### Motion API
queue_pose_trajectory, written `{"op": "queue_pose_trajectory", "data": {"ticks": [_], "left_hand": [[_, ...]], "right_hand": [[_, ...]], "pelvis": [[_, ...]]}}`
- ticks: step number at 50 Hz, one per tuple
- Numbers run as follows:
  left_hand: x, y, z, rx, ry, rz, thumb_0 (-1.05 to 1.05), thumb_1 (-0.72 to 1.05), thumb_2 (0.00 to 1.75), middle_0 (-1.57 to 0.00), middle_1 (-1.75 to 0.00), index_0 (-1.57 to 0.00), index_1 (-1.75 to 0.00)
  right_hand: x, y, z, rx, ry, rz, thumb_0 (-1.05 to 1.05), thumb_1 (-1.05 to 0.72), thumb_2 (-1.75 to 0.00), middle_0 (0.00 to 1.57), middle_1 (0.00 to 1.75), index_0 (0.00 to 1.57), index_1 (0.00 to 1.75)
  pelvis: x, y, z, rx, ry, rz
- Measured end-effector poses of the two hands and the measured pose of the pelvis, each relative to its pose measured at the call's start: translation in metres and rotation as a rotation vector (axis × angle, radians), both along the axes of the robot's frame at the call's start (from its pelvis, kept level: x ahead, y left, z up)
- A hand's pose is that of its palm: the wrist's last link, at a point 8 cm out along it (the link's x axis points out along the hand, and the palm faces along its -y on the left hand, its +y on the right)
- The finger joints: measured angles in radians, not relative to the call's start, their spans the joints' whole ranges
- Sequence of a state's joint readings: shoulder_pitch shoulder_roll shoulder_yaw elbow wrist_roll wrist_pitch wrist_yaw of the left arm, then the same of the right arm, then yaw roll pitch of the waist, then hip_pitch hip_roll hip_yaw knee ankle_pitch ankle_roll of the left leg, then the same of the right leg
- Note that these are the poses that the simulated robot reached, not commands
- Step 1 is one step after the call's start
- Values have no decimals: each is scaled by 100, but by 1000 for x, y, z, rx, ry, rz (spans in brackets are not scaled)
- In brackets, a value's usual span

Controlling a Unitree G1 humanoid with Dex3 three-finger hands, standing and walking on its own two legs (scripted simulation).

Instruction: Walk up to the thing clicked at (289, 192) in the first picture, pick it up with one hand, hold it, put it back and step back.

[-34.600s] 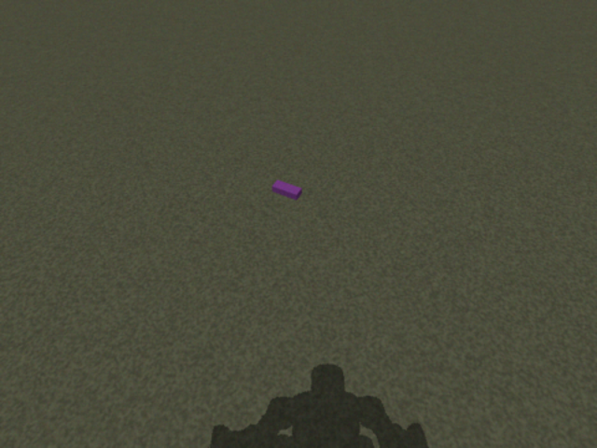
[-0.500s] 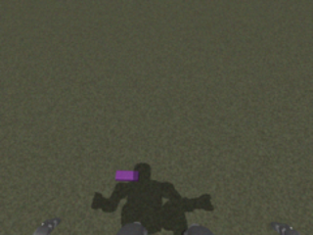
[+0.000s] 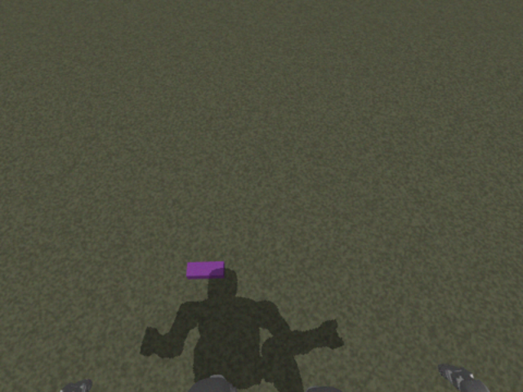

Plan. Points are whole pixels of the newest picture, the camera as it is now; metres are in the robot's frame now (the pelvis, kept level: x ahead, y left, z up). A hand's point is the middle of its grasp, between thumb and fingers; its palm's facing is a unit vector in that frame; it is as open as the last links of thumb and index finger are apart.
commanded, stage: step back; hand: left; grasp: from above
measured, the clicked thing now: (205, 270) +0.57 +0.22 -0.73
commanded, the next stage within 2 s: none
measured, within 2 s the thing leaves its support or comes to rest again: neither
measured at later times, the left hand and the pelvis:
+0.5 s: hand out of the picture -0.01 +0.28 -0.14, palm faces +0.01 -0.93 -0.38, open 7.4 cm; pelvis -0.12 +0.00 +0.01, yaw +0 degrees
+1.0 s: hand out of the picture -0.15 +0.24 -0.14, palm faces +0.02 -0.91 -0.41, open 7.4 cm; pelvis -0.28 -0.03 +0.00, yaw +2 degrees
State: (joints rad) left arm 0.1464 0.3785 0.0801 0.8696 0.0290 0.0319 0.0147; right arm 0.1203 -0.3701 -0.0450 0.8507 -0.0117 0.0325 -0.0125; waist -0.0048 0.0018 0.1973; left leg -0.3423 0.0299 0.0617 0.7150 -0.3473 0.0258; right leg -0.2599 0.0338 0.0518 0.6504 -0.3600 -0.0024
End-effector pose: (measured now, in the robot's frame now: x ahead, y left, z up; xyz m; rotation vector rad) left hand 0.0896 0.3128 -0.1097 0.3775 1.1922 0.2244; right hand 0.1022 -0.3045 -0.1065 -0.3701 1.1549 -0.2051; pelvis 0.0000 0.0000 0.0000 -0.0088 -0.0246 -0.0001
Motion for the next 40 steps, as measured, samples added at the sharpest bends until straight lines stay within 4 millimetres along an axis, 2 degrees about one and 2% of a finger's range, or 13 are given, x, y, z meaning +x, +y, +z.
{"op": "queue_pose_trajectory", "data": {"ticks": [5,10,13,17,21,27,31,35,40], "left_hand": [[-20,-12,14,-4,-29,-12,0,90,90,-20,-30,-20,-30],[-31,-10,25,7,-84,-15,0,90,90,-20,-30,-20,-30],[-36,-3,23,7,-127,-22,0,90,90,-20,-30,-20,-30],[-51,9,10,-12,-156,-13,0,90,90,-20,-30,-20,-30],[-76,10,10,-22,-114,0,0,90,90,-20,-30,-20,-30],[-125,6,9,-20,-53,-5,0,90,90,-20,-30,-20,-30],[-157,-4,6,-4,-8,-25,0,90,90,-20,-30,-20,-30],[-192,-22,4,16,8,-33,0,90,90,-20,-30,-20,-30],[-231,-39,18,9,9,-18,0,90,90,-20,-30,-20,-30]], "right_hand": [[-8,-2,-1,31,-23,-20,1,-90,-90,21,30,21,30],[-26,2,6,23,-34,13,1,-90,-90,21,30,21,30],[-43,5,7,0,-24,37,0,-90,-90,21,30,21,30],[-73,11,8,-29,-8,53,0,-90,-90,20,30,21,30],[-106,13,21,-28,2,44,1,-90,-90,21,30,21,30],[-138,-2,31,-51,-28,21,1,-90,-90,21,30,21,30],[-158,-21,26,-54,-66,16,1,-90,-90,21,30,21,30],[-180,-44,8,-41,-79,-5,1,-90,-90,21,30,21,30],[-218,-50,5,-15,-41,-38,1,-90,-90,20,30,21,30]], "pelvis": [[-20,-4,6,9,-12,-5],[-43,0,11,23,4,4],[-59,5,8,15,6,26],[-84,12,-1,32,-16,31],[-104,10,9,-2,-13,31],[-135,0,13,-13,-3,-6],[-161,-12,6,-7,-2,-35],[-189,-27,-5,-29,-16,-34],[-216,-32,5,27,-13,-31]]}}
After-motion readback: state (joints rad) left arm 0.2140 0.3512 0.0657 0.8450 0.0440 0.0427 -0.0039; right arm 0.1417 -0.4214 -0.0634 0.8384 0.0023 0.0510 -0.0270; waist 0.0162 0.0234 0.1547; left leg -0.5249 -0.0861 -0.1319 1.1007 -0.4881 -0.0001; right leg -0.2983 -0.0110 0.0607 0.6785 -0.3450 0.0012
